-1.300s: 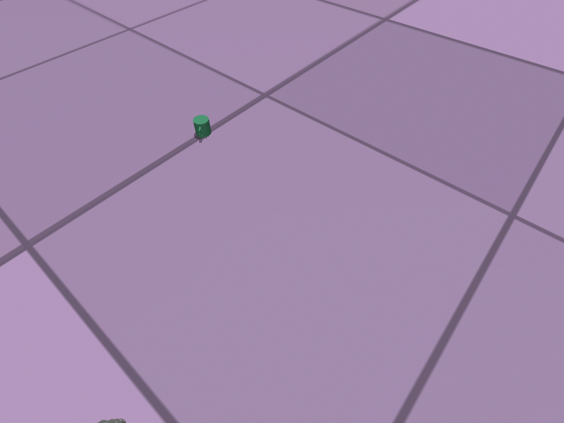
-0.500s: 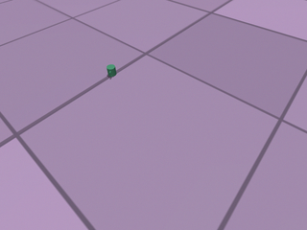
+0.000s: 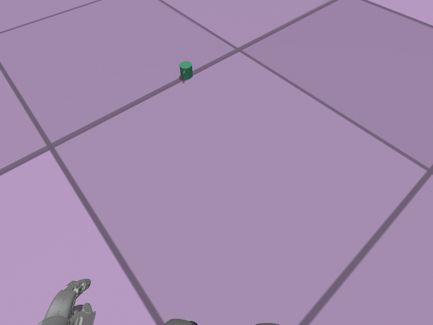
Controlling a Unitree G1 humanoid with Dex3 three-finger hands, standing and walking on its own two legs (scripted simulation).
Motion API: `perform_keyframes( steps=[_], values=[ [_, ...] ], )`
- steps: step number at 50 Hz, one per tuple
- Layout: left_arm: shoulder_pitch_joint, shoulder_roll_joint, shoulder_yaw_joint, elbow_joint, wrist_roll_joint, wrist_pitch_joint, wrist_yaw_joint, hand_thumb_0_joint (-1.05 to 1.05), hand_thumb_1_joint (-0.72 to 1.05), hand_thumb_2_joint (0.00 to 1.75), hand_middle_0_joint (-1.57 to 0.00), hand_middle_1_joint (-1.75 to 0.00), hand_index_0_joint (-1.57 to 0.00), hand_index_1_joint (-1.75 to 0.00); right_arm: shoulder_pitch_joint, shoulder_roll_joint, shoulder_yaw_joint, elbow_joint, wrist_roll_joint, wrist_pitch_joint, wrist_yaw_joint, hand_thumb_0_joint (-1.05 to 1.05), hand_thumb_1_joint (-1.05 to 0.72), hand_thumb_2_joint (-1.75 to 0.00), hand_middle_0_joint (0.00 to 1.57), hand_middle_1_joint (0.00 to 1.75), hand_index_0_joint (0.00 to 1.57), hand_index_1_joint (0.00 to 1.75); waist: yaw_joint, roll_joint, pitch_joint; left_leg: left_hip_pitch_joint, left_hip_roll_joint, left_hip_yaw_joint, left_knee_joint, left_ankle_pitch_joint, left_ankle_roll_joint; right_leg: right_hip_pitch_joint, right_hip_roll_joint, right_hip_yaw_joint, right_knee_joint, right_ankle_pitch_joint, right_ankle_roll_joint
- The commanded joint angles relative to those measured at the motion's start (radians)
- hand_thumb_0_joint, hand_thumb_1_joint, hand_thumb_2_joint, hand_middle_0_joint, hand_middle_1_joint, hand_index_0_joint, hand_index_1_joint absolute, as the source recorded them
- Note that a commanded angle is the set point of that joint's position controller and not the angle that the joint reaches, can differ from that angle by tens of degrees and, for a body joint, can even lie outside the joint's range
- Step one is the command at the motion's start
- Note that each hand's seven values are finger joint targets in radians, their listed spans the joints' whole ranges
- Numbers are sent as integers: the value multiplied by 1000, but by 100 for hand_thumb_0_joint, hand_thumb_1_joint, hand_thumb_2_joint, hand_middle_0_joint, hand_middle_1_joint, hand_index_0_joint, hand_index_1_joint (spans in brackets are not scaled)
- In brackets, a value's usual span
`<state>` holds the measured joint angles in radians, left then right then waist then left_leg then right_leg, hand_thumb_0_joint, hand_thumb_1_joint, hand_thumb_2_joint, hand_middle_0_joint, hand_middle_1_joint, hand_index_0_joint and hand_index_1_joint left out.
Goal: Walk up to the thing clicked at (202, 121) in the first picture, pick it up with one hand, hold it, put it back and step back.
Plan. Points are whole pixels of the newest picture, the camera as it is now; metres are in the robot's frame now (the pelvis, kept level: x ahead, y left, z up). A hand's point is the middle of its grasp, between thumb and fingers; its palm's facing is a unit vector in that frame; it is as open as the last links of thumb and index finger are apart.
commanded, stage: walk up
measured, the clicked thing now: (185, 71) +1.73 +0.23 -0.73
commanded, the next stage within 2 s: stand in 1.74 s
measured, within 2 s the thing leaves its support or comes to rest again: neither
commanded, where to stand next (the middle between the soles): +0.04 +0.02 m, yaw +38 degrees
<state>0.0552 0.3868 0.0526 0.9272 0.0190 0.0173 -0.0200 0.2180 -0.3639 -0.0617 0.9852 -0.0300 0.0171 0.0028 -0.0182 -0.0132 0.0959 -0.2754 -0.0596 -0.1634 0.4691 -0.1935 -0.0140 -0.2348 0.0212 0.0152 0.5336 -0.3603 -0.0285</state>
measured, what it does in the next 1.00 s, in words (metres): steps on the spot, turning left: left foot, then right foot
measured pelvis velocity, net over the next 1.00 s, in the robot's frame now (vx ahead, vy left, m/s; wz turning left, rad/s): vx -0.01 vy -0.01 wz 0.59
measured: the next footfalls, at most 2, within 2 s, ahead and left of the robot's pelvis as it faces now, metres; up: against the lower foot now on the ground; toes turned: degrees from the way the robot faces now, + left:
left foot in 0.38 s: +0.03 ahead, +0.14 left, +0.00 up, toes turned +17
right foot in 0.68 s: +0.13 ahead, -0.10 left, +0.00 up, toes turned +35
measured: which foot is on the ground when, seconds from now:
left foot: down 0.00-0.02, up 0.04-0.36, down 0.38-0.70, up 0.72-0.98, down 1.00-1.00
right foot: down 0.00-0.38, up 0.40-0.66, down 0.68-1.00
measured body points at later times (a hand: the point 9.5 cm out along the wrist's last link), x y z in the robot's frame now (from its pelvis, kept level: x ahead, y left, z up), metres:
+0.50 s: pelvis +0.00 +0.00 -0.02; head +0.02 +0.04 +0.43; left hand -0.04 +0.34 -0.15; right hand +0.20 -0.26 -0.10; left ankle +0.00 +0.13 -0.74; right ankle +0.01 -0.12 -0.69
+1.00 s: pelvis -0.01 -0.01 -0.02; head +0.03 +0.01 +0.43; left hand -0.15 +0.30 -0.12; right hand +0.26 -0.22 -0.13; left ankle -0.04 +0.11 -0.74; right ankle +0.07 -0.14 -0.74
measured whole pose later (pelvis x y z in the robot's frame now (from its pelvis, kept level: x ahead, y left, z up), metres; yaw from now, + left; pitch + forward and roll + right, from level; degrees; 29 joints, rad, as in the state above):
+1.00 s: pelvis -0.01 -0.01 -0.02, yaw +34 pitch -2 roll +1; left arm 0.30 0.44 0.06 0.76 0.03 -0.01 -0.02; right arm 0.24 -0.42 -0.07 0.80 -0.02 0.01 0.02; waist 0.05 0.00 0.12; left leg -0.34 -0.03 -0.01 0.67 -0.32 0.01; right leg -0.30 -0.16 -0.11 0.73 -0.39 0.03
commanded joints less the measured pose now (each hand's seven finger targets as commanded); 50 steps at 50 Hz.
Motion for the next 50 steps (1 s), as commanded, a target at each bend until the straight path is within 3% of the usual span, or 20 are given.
perform_keyframes(
  steps=[1, 2, 3, 6, 11, 17, 18, 19, 20, 24, 30, 33, 35, 36, 38, 40, 44, 48, 49, 50],
  values=[
    [87, 294, 81, -88, 28, -22, 24, 0, 90, 90, -20, -30, -20, -30, -99, -149, -40, -187, 17, -20, -25, 0, -90, -90, 20, 30, 20, 30, 90, -225, -158, -304, -54, 92, 338, -274, 24, 275, -393, 356, -295, 263, -138],
    [-13, 312, 89, -153, 33, -15, 15, 0, 90, 90, -20, -30, -20, -30, -38, -212, -57, -205, -8, -6, -32, 0, -90, -90, 20, 30, 20, 30, 43, -194, -146, -297, 45, 105, 515, -345, 7, 168, -522, 385, -282, 311, -238],
    [-33, 279, 84, -188, 25, -17, 11, 0, 90, 90, -20, -30, -20, -30, -31, -248, -67, -218, -9, 5, -26, 0, -90, -90, 20, 30, 20, 30, 35, -130, -109, -253, 65, 77, 601, -316, -7, 105, -500, 353, -263, 394, -254],
    [-14, 215, 72, -197, 21, -25, 15, 0, 90, 90, -20, -30, -20, -30, 39, -230, -68, -229, -8, 8, 9, 0, -90, -90, 20, 30, 20, 30, 10, -119, -111, -288, 89, 91, 612, -187, -6, 204, -296, 85, -149, 560, -156],
    [136, 248, 94, -209, 27, -22, 4, 0, 90, 90, -20, -30, -20, -30, -5, -209, -59, -261, 4, -5, 21, 0, -90, -90, 20, 30, 20, 30, 84, -169, -92, -269, 95, 162, 409, -235, 3, 236, -321, 40, -124, 439, -193],
    [103, 254, 88, -256, 8, 5, -16, 0, 90, 90, -20, -30, -20, -30, 155, -213, -72, -224, 9, -47, -4, 0, -90, -90, 20, 30, 20, 30, -2, -118, -127, 130, 7, 277, 44, -10, 41, -9, -272, -114, 139, 369, -107],
    [128, 205, 74, -262, 2, 6, -14, 0, 90, 90, -20, -30, -20, -30, 200, -262, -88, -219, -1, -59, -14, 0, -90, -90, 20, 30, 20, 30, -29, 18, -158, 258, 56, 147, -41, -3, 83, -115, -216, -160, 353, 275, -50],
    [159, 122, 51, -284, -4, 12, -18, 0, 90, 90, -20, -30, -20, -30, 167, -369, -108, -254, -15, -67, -27, 0, -90, -90, 20, 30, 20, 30, 2, 289, -137, 331, 315, -300, -107, 132, 185, -382, -54, -171, 551, -207, 24],
    [138, 192, 68, -287, 0, 22, -5, 0, 90, 90, -20, -30, -20, -30, 154, -431, -117, -284, 5, -67, -32, 0, -90, -90, 20, 30, 20, 30, -10, 224, -149, 171, 464, -517, -135, 102, 333, -329, -85, 2, 597, -314, 26],
    [200, 230, 78, -219, -4, 17, -9, 0, 90, 90, -20, -30, -20, -30, 39, -315, -74, -318, 14, -67, -51, 0, -90, -90, 20, 30, 20, 30, 39, 158, -89, 28, 274, -190, -46, 78, 237, -243, -123, 33, 517, -147, 14],
    [224, 197, 82, -212, -7, -6, 2, 0, 90, 90, -20, -30, -20, -30, 53, -313, -70, -343, -2, -47, -32, 0, -90, -90, 20, 30, 20, 30, 22, 197, -125, -70, 222, -174, 51, 240, 228, -87, -40, -39, 307, -149, 16],
    [323, 183, 82, -181, -2, -31, 22, 0, 90, 90, -20, -30, -20, -30, -15, -285, -62, -372, 11, -22, -25, 0, -90, -90, 20, 30, 20, 30, 87, 162, -162, -130, 153, -142, 200, 227, 171, 72, -4, -64, 9, 26, -11],
    [277, 377, 122, -216, 32, -50, 30, 0, 90, 90, -20, -30, -20, -30, -24, -185, -40, -405, 21, -14, -29, 0, -90, -90, 20, 30, 20, 30, 94, -240, -97, -416, -93, 46, 559, -320, 40, 103, -421, 513, -255, -62, -184],
    [175, 421, 126, -240, 29, -50, 28, 0, 90, 90, -20, -30, -20, -30, 9, -239, -59, -376, 13, -10, -46, 0, -90, -90, 20, 30, 20, 30, 52, -275, -70, -391, 1, 8, 746, -474, 26, -6, -587, 690, -290, 41, -329],
    [146, 300, 95, -238, 8, -59, 32, 0, 90, 90, -20, -30, -20, -30, 33, -294, -77, -320, 18, -9, -28, 0, -90, -90, 20, 30, 20, 30, 29, -20, 4, -346, 36, -10, 764, -325, 15, -34, -433, 351, -200, 112, -250],
    [166, 303, 94, -213, 23, -67, 36, 0, 90, 90, -20, -30, -20, -30, 48, -255, -68, -305, 16, -15, -4, 0, -90, -90, 20, 30, 20, 30, 34, -149, -14, -316, 54, 56, 650, -256, 11, 7, -324, 173, -136, 163, -185],
    [270, 301, 95, -214, 28, -67, 26, 0, 90, 90, -20, -30, -20, -30, -15, -209, -55, -306, 12, -26, 17, 0, -90, -90, 20, 30, 20, 30, 93, -233, -63, -268, 40, 145, 378, -298, 10, 142, -300, 83, -69, 341, -194],
    [197, 288, 78, -246, 0, -44, 17, 0, 90, 90, -20, -30, -20, -30, 105, -199, -57, -240, 16, -50, 4, 0, -90, -90, 20, 30, 20, 30, 16, -189, -142, 52, -10, 232, 69, -54, 29, 2, -287, -3, 100, 374, -142],
    [214, 231, 57, -245, -2, -36, 17, 0, 90, 90, -20, -30, -20, -30, 142, -228, -69, -215, 9, -60, -5, 0, -90, -90, 20, 30, 20, 30, -4, -64, -165, 162, 1, 166, -13, -40, 48, -80, -248, -50, 253, 256, -98],
    [241, 153, 33, -254, -9, -30, 15, 0, 90, 90, -20, -30, -20, -30, 141, -301, -86, -226, -7, -68, -14, 0, -90, -90, 20, 30, 20, 30, -4, 158, -179, 257, 188, -152, -85, -57, 112, -259, -167, -93, 437, -7, -23]
  ],
)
